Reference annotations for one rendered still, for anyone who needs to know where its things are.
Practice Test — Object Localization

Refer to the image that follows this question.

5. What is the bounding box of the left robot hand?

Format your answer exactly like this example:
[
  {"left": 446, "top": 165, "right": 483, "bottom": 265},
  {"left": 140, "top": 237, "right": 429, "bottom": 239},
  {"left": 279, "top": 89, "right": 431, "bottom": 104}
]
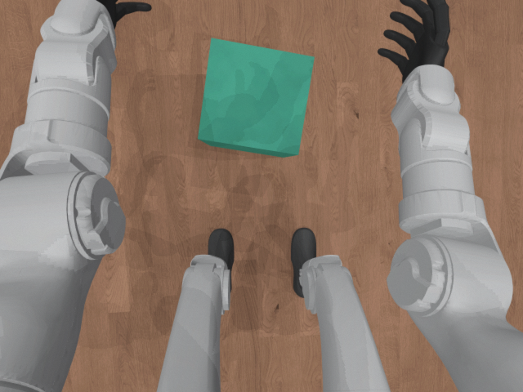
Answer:
[{"left": 97, "top": 0, "right": 152, "bottom": 29}]

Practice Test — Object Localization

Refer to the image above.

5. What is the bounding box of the left robot thigh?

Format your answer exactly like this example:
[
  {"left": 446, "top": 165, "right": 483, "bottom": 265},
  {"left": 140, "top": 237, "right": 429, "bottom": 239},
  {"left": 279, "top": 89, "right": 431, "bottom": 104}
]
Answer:
[{"left": 157, "top": 263, "right": 230, "bottom": 392}]

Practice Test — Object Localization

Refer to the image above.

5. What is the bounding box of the right robot hand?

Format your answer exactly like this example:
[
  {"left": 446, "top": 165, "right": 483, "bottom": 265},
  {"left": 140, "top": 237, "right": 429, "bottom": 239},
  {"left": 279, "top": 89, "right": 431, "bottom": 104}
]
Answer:
[{"left": 378, "top": 0, "right": 450, "bottom": 84}]

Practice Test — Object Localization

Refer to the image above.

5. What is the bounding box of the left robot upper arm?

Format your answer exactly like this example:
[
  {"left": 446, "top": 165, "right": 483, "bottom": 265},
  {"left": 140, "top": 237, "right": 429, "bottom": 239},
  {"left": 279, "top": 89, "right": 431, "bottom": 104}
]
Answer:
[{"left": 0, "top": 171, "right": 126, "bottom": 392}]

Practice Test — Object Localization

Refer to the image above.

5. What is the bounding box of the robot left forearm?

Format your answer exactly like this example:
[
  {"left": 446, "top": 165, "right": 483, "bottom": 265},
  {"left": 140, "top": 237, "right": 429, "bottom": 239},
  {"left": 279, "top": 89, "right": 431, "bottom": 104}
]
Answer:
[{"left": 0, "top": 0, "right": 117, "bottom": 181}]

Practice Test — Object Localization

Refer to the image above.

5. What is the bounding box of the robot right forearm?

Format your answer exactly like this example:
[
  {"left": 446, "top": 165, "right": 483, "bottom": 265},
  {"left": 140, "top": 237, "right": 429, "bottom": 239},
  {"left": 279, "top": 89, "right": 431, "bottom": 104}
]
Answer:
[{"left": 391, "top": 65, "right": 513, "bottom": 286}]

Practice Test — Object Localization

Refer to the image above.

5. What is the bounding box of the right robot upper arm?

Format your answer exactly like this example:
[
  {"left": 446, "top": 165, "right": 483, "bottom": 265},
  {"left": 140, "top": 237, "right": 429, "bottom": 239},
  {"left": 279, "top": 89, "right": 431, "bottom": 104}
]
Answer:
[{"left": 387, "top": 234, "right": 523, "bottom": 392}]

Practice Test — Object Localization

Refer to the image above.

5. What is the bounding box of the right robot thigh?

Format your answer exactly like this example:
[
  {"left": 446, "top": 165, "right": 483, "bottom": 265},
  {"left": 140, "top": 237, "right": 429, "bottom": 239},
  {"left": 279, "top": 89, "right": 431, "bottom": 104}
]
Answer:
[{"left": 304, "top": 263, "right": 391, "bottom": 392}]

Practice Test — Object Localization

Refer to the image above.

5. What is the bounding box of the carton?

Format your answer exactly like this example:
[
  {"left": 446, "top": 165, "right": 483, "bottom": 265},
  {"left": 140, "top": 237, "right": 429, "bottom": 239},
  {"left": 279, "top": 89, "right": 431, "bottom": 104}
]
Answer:
[{"left": 198, "top": 38, "right": 315, "bottom": 158}]

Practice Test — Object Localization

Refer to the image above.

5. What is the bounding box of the robot thigh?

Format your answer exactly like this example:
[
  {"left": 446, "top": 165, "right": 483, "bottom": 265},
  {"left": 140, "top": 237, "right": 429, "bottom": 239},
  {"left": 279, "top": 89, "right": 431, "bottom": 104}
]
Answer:
[
  {"left": 304, "top": 263, "right": 391, "bottom": 392},
  {"left": 157, "top": 263, "right": 230, "bottom": 392}
]

